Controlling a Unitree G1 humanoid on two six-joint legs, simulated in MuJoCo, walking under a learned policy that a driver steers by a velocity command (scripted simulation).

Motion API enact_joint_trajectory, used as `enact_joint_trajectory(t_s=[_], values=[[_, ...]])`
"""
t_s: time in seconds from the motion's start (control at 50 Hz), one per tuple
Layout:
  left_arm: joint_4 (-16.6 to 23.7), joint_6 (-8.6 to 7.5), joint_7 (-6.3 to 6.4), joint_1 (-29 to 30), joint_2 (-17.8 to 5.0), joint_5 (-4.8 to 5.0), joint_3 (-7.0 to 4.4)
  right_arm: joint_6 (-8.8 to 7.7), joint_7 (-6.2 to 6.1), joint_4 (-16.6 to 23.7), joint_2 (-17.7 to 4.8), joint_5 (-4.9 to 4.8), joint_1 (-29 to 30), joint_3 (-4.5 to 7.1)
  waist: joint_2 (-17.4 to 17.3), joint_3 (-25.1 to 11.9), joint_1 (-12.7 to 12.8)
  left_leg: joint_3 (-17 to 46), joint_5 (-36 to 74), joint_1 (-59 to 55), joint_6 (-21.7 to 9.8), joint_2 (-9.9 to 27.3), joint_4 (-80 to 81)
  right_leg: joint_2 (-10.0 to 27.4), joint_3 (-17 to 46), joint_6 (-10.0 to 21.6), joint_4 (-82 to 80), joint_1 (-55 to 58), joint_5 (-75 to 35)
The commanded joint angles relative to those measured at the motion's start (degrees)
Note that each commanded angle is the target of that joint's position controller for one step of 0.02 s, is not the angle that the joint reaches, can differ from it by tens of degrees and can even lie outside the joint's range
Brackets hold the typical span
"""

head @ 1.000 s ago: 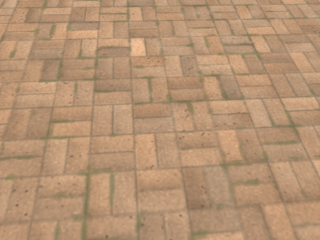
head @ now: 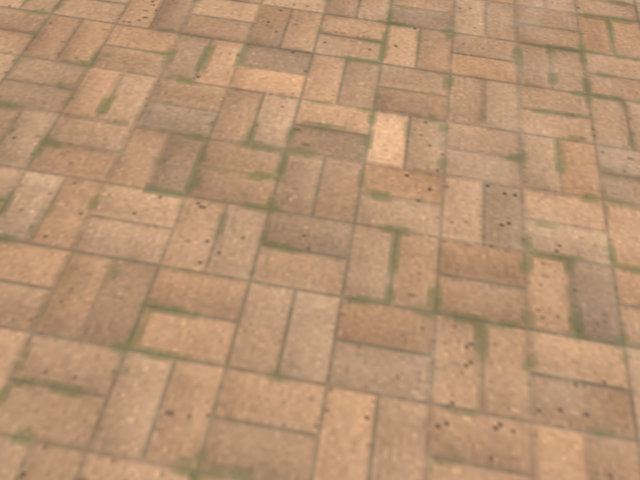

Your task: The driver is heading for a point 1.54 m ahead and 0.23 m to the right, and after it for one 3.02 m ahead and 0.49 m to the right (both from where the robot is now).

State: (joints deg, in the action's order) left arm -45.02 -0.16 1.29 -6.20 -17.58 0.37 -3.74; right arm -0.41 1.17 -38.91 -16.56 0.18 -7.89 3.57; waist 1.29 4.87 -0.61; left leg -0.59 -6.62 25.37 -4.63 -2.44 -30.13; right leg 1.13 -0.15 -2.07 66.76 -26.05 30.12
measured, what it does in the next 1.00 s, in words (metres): steps on the spot: right foot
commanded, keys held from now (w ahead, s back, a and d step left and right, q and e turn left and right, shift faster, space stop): no key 0.88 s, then w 0.12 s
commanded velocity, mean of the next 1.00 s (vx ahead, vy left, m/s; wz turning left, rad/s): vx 0.03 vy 0.00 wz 0.07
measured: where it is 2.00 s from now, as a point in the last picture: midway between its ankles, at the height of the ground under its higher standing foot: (334, 371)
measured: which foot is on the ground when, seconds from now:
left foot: down 0.00-1.00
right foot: up 0.00-0.26, down 0.28-1.00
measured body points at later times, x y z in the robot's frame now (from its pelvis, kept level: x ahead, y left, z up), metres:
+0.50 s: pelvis +0.06 -0.04 +0.01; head +0.07 -0.04 +0.46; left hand +0.14 +0.23 -0.12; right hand +0.21 -0.28 -0.11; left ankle +0.10 +0.07 -0.73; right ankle +0.05 -0.17 -0.73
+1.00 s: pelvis +0.09 -0.04 +0.00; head +0.09 -0.04 +0.45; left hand +0.12 +0.22 -0.14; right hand +0.19 -0.30 -0.13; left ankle +0.09 +0.07 -0.73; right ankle +0.05 -0.17 -0.73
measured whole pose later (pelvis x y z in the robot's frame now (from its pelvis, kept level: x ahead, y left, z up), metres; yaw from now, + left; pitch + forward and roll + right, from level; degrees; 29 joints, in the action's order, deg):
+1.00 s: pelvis +0.09 -0.04 +0.00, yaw +3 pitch -2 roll +0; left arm -59.0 -1.0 1.8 -13.6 -13.8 0.6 -1.7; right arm 0.3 -1.7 -57.5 -13.5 -0.6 -9.4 3.0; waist 0.1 0.8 0.7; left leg 2.5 -20.9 15.1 -1.9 -1.7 -34.0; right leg 0.3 0.2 0.8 30.4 -8.1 21.2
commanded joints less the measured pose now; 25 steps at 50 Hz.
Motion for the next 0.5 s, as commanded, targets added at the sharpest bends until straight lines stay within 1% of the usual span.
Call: enact_joint_trajectory(t_s=[0.02,0.04,0.08,0.1,0.14,0.2,0.22,0.24,0.26,0.28,0.3,0.32,0.34,0.36,0.38,0.4,0.42,0.46,0.5], values=[[1.7,1.14,0.94,-4.86,-5.67,-0.28,-1.69,-0.38,-0.87,3.46,-7.22,0.75,0.42,1.63,-7.26,-11.86,1.82,16.05,9.72,-9.74,-9.71,13.8,12.89,2.1,2.7,-0.92,-0.63,-1.34,-5.45],[1.2,1.21,1.12,-5.85,-5.05,-0.22,-1.56,-0.51,-1.09,3.35,-7.17,1.02,0.64,1.58,-7.59,-12.05,2.09,14.78,10.58,-9.17,-9.84,13.32,13.16,2.02,2.57,-1.3,-3.11,-0.22,-6.12],[0.87,1.16,1.54,-5.35,-3.87,-0.31,-1.14,-0.66,-1.59,2.7,-6.94,0.94,0.47,1.51,-7.36,-12.4,1.6,13.76,10.26,-10.12,-9.82,13.05,13.07,2.33,2.81,-2.0,-9.31,0.51,-7.08],[0.78,1.17,1.66,-4.74,-3.38,-0.39,-0.89,-0.58,-1.83,2.36,-6.86,0.88,0.53,1.48,-7.39,-12.66,1.17,13.53,8.06,-10.49,-9.59,12.92,13.06,2.67,2.99,-2.2,-12.29,1.34,-7.86],[0.56,1.21,1.66,-3.64,-3.21,-0.26,-0.67,-0.29,-2.07,1.77,-6.82,1.02,0.82,1.39,-8.13,-12.24,0.31,13.74,1.24,-9.9,-9.21,12.69,13.75,2.88,2.87,-2.35,-17.41,3.62,-9.17],[0.06,0.9,1.35,-2.99,-3.66,0.0,-0.68,0.15,-1.94,0.61,-6.31,1.13,0.85,0.98,-8.73,-10.43,-0.49,15.32,-6.44,-9.39,-8.58,12.76,14.08,2.35,2.22,-1.99,-24.16,6.46,-9.68],[-0.29,0.7,1.15,-3.35,-3.48,-0.01,-0.63,0.29,-1.88,0.19,-5.86,1.0,0.93,0.73,-8.51,-9.91,-0.29,15.72,-7.91,-9.47,-8.1,12.65,13.61,2.06,1.86,-1.63,-27.39,7.82,-10.39],[-0.98,0.46,0.86,-4.47,-2.96,-0.12,-0.52,0.46,-1.85,-0.19,-5.24,0.72,1.39,0.41,-7.95,-9.49,0.63,15.49,-9.21,-9.0,-7.15,12.06,12.69,1.6,1.12,-0.99,-32.47,10.4,-13.03],[-1.91,0.18,0.47,-6.12,-2.37,-0.43,-0.34,0.6,-1.86,-0.68,-4.48,0.32,1.42,0.06,-7.3,-9.09,1.78,14.79,-10.62,-7.79,-5.53,11.01,11.71,0.96,0.15,0.01,-39.33,14.22,-17.81],[-2.15,-0.09,0.17,-6.46,-3.08,-1.23,-0.25,0.42,-1.8,-1.69,-3.27,0.3,-0.76,-0.39,-5.65,-8.77,1.65,14.03,-11.98,-6.31,-2.74,9.4,10.69,2.53,2.14,1.28,-43.13,17.51,-22.34],[-1.81,-0.29,0.19,-6.6,-6.29,-1.91,-0.64,0.02,-1.63,-1.97,-2.47,1.05,-2.4,-0.65,-0.17,-8.54,-0.13,11.08,-13.07,-4.25,-0.04,6.28,6.34,8.15,7.62,3.49,-43.87,19.3,-28.12],[-2.6,-0.31,0.09,-4.02,-7.99,-1.35,-1.11,-0.33,-1.3,-1.89,-1.53,1.11,-3.98,-0.49,7.63,-7.42,-3.52,5.25,-11.83,-6.45,2.05,1.56,5.61,9.35,8.72,5.92,-43.58,13.28,-21.07],[-2.37,-0.7,-0.31,-3.07,-4.47,-1.31,-0.47,-0.35,-1.35,-2.02,-2.74,1.57,-0.52,-0.37,7.19,-6.72,-1.42,4.4,-8.1,-12.06,3.17,1.51,3.91,7.9,8.6,5.74,-45.98,7.61,-11.53],[-2.61,-1.2,-0.43,-2.71,-3.33,-1.66,-0.01,-0.12,-1.48,-1.63,-3.49,1.18,1.49,0.02,6.68,-6.01,-0.98,4.79,-6.09,-14.22,2.72,2.01,3.12,6.77,7.67,4.37,-46.87,5.5,-8.68],[-2.76,-1.69,-0.47,-2.26,-3.61,-1.71,0.09,0.36,-1.78,-2.04,-3.19,0.88,1.61,0.05,6.2,-5.46,-1.02,5.45,-4.58,-14.97,1.99,2.62,2.99,5.74,6.5,3.19,-46.61,5.05,-10.04],[-2.96,-2.18,-0.47,-2.5,-3.72,-1.46,0.14,0.75,-1.94,-2.33,-3.59,0.91,1.27,0.16,5.55,-4.89,-0.63,6.12,-3.37,-14.42,1.47,2.92,3.25,5.07,5.68,2.62,-45.89,5.9,-11.73],[-3.55,-2.5,-0.31,-3.52,-3.59,-1.25,0.24,0.87,-1.98,-2.75,-3.31,0.9,0.89,0.16,4.35,-5.1,-0.43,6.57,-1.92,-14.23,1.09,3.31,3.58,4.61,5.04,2.33,-44.9,7.14,-13.82],[-4.57,-2.53,0.03,-5.43,-3.7,-0.83,0.3,0.66,-1.97,-3.56,-2.84,0.71,0.74,0.18,1.72,-5.67,0.44,6.7,1.04,-13.76,0.9,3.48,3.56,3.97,4.29,2.31,-43.34,9.48,-17.2],[-5.24,-2.29,0.28,-6.07,-3.49,-0.76,0.44,0.44,-1.94,-4.51,-2.39,0.51,0.6,0.21,0.42,-6.21,0.91,6.59,3.54,-13.94,1.19,3.49,3.31,3.63,3.95,2.53,-42.58,10.93,-19.49]])
Keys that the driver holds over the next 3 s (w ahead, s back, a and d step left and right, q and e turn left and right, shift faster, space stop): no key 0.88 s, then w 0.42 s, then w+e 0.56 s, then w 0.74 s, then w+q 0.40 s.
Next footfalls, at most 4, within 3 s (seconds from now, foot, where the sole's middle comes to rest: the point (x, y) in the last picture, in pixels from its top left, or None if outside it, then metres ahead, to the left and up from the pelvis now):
0.28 right None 0.09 -0.17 -0.77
1.60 right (382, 425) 0.52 -0.14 -0.77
2.10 left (313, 293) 0.83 0.00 -0.77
2.62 right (439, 227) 1.04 -0.33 -0.77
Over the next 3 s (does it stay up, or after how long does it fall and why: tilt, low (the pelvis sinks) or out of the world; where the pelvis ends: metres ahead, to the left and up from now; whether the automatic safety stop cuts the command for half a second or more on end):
stays up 1.09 -0.25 0.01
